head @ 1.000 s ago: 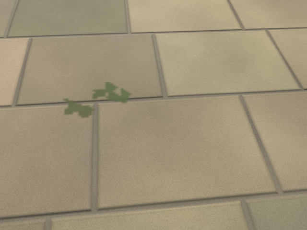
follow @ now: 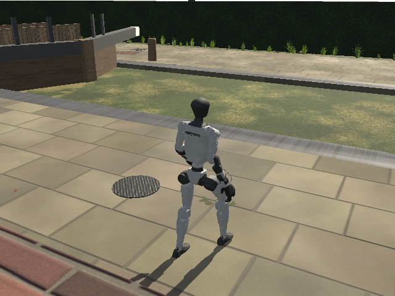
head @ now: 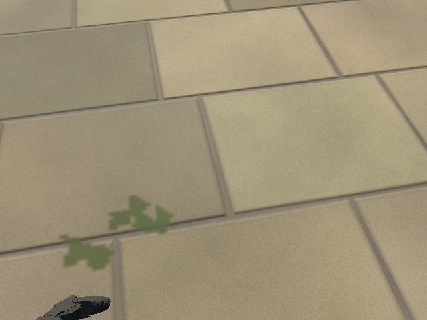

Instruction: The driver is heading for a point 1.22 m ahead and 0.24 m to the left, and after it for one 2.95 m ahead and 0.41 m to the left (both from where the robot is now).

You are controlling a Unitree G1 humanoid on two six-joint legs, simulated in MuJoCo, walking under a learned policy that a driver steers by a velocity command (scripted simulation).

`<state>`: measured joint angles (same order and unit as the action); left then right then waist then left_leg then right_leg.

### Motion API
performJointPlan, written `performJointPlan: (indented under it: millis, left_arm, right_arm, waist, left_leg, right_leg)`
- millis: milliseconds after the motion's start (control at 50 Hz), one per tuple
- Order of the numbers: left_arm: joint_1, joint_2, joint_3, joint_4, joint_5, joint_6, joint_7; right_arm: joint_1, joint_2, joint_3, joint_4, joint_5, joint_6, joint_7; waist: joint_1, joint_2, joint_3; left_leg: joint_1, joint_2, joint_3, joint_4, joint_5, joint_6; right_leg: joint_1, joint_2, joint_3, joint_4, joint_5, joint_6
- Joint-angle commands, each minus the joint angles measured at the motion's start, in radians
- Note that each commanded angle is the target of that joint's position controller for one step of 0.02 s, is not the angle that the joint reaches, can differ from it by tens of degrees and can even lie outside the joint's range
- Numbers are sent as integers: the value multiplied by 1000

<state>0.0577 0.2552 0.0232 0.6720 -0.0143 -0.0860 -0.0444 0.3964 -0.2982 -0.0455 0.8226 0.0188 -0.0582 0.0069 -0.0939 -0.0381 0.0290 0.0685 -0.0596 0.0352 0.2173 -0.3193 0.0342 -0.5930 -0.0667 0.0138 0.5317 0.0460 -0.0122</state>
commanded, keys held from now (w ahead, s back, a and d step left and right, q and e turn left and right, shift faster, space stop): w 0.84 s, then s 0.16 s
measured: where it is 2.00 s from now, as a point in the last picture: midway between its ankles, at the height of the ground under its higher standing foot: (194, 273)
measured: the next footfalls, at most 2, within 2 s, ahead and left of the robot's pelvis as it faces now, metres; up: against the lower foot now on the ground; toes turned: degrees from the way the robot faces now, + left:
right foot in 0.06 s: +0.22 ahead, -0.13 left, +0.00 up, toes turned -1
left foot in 0.58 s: +0.52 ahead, +0.12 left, +0.00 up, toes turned +2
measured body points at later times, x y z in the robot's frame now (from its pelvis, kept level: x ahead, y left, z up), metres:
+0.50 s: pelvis +0.28 -0.02 +0.00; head +0.31 -0.01 +0.45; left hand +0.30 +0.27 -0.12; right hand +0.50 -0.25 -0.08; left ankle +0.47 +0.13 -0.70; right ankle +0.18 -0.12 -0.74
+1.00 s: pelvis +0.54 +0.03 +0.01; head +0.57 +0.04 +0.46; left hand +0.73 +0.28 -0.09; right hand +0.57 -0.24 -0.12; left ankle +0.48 +0.12 -0.74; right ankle +0.73 -0.12 -0.69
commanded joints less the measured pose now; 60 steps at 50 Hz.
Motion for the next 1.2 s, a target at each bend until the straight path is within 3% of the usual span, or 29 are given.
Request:
performJointPlan:
  millis: [20,60,80,100,120,140,180,260,380,480,540,580,600,620,640,660,680,760,780,840,920,1000,1060,1080,1100,1120,1140,1160,1200]
  left_arm:
    - [-50,120,37,-87,0,-21,-10]
    - [209,199,78,-19,4,-19,6]
    - [389,279,96,10,14,-10,20]
    - [392,313,100,25,15,-12,11]
    - [369,200,75,15,2,-12,12]
    - [302,169,62,11,2,-10,17]
    - [203,135,50,4,15,-9,14]
    - [177,143,54,30,12,-30,15]
    - [238,186,62,81,5,-18,34]
    - [316,211,70,137,-9,4,40]
    - [304,226,78,152,-10,22,48]
    - [283,209,69,149,-2,33,52]
    - [301,155,45,125,23,33,56]
    - [438,39,13,116,13,13,46]
    - [375,144,33,131,-6,-6,39]
    - [281,192,49,100,-29,-17,33]
    - [213,182,46,86,-20,-18,39]
    - [246,131,48,106,2,12,47]
    - [254,114,44,100,2,19,48]
    - [150,110,42,70,13,23,51]
    - [49,62,26,49,25,0,37]
    - [19,87,33,44,21,-10,17]
    - [158,138,55,95,39,-22,13]
    - [200,200,67,102,50,-25,23]
    - [198,230,64,96,68,-10,35]
    - [193,117,33,89,60,8,38]
    - [158,83,20,87,36,20,29]
    - [78,96,24,79,22,35,26]
    - [14,177,46,71,26,59,34]
  right_arm:
    - [15,-192,-50,-30,3,9,-12]
    - [-8,-173,-38,-39,-5,19,-19]
    - [7,-106,-9,-71,-37,14,-22]
    - [142,-7,17,-80,-15,-9,-11]
    - [41,-128,-7,-72,10,-27,-5]
    - [-61,-160,-18,-104,28,-38,1]
    - [-129,-133,-18,-113,-2,-39,-2]
    - [-80,-78,-9,-100,-7,-5,-1]
    - [-295,-39,7,-158,-13,-17,8]
    - [-414,-59,2,-204,-2,-30,30]
    - [-375,-86,-9,-202,-6,-34,39]
    - [-154,-147,-45,-138,-10,-32,28]
    - [19,-219,-66,-107,-17,-27,17]
    - [47,-282,-77,-91,-20,-22,23]
    - [42,-179,-51,-103,-9,-24,25]
    - [-26,-148,-39,-109,-10,-27,23]
    - [-93,-131,-32,-117,-14,-27,24]
    - [-163,-73,-20,-111,-26,-46,28]
    - [-158,-107,-27,-100,-22,-51,25]
    - [-117,-123,-33,-69,-21,-48,12]
    - [-91,-124,-26,-38,-26,-28,-8]
    - [-63,-134,-25,1,-18,-2,-18]
    - [-116,-122,-21,4,-13,15,-24]
    - [-77,-105,-14,-1,-30,8,-23]
    - [64,-28,11,14,-47,-1,-13]
    - [92,-14,21,45,-19,9,-7]
    - [25,-94,1,38,2,28,-5]
    - [-25,-100,-8,28,11,56,-17]
    - [-64,-125,-27,25,-10,118,-51]
  waist:
    - [55,117,11]
    - [192,113,-174]
    - [239,-32,-341]
    - [150,-275,-442]
    - [202,-140,-352]
    - [194,-94,-210]
    - [135,23,-75]
    - [69,-24,-45]
    - [136,-8,22]
    - [168,-18,47]
    - [127,-35,16]
    - [11,-19,-128]
    - [-45,95,-281]
    - [34,367,-385]
    - [-13,250,-355]
    - [-4,188,-213]
    - [22,88,-121]
    - [100,100,-68]
    - [114,134,-61]
    - [89,83,-11]
    - [58,93,-15]
    - [50,126,-44]
    - [136,109,-95]
    - [134,28,-173]
    - [68,-158,-307]
    - [95,-190,-416]
    - [114,-101,-379]
    - [89,-59,-309]
    - [82,-71,-177]
  left_leg:
    - [41,312,-130,72,632,136]
    - [-60,235,-62,399,813,85]
    - [-295,163,-23,735,455,48]
    - [-675,-18,-98,1018,-254,-2]
    - [-790,43,-185,1096,-249,6]
    - [-830,91,-151,1080,-153,15]
    - [-766,165,-116,973,-12,2]
    - [-671,201,-101,870,55,-45]
    - [-678,173,-58,480,374,-60]
    - [-694,144,-65,333,374,-22]
    - [-621,118,-47,296,262,18]
    - [-294,68,5,271,265,67]
    - [3,236,-182,309,304,125]
    - [302,432,-665,181,37,279]
    - [278,424,-748,90,-120,252]
    - [162,402,-611,70,-103,216]
    - [20,357,-494,50,15,184]
    - [-189,260,-287,-42,274,181]
    - [-213,285,-270,-57,318,205]
    - [-199,273,-209,-94,363,210]
    - [-228,186,-34,-15,794,133]
    - [-133,221,-64,62,754,126]
    - [-114,193,-80,263,725,79]
    - [-181,127,-56,402,574,27]
    - [-402,60,-57,639,66,-34]
    - [-475,24,-119,807,-394,-79]
    - [-483,56,-168,847,-433,-87]
    - [-514,80,-152,861,-418,-94]
    - [-486,69,-120,909,-330,-120]
  right_leg:
    - [40,38,-22,-41,-110,-44]
    - [439,56,-43,-58,-76,-108]
    - [762,-163,212,-6,-36,-177]
    - [1026,-340,699,-140,-286,-333]
    - [972,-305,676,-205,-398,-288]
    - [841,-270,512,-225,-338,-249]
    - [602,-189,335,-283,-125,-220]
    - [438,-154,198,-377,10,-248]
    - [439,-97,55,-416,13,-201]
    - [584,-167,76,-365,-11,-181]
    - [661,-192,82,-277,133,-152]
    - [603,-116,20,-2,360,-106]
    - [411,-52,-26,309,102,-68]
    - [13,137,-2,635,-568,-6]
    - [-97,95,128,744,-634,-18]
    - [-158,46,108,754,-548,-32]
    - [-129,-6,72,706,-457,-36]
    - [8,-68,63,593,-306,-15]
    - [-2,-71,59,560,-289,1]
    - [-84,-82,53,417,-173,34]
    - [69,0,-20,115,48,38]
    - [136,42,-1,0,73,16]
    - [308,67,-8,-147,155,-32]
    - [481,-28,69,-117,601,-70]
    - [775,-247,260,-1,1019,-233]
    - [814,-347,366,-4,1079,-345]
    - [715,-309,333,-41,937,-320]
    - [632,-282,311,-81,695,-282]
    - [400,-248,275,-171,440,-258]
Keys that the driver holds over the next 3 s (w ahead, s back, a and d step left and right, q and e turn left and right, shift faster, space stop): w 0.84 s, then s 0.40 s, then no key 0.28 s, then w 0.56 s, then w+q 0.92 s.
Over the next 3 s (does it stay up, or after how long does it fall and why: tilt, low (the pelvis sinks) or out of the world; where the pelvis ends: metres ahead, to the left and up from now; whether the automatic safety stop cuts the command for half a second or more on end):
stays up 1.19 0.07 -0.01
